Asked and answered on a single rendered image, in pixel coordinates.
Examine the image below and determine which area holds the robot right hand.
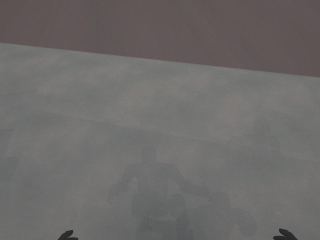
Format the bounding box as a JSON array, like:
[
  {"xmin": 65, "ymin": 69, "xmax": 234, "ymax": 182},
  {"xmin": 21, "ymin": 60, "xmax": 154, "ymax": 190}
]
[{"xmin": 273, "ymin": 228, "xmax": 298, "ymax": 240}]

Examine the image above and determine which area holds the robot left hand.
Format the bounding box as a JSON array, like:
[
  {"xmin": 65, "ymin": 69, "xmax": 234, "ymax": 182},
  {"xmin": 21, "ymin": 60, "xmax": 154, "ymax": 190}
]
[{"xmin": 58, "ymin": 230, "xmax": 78, "ymax": 240}]

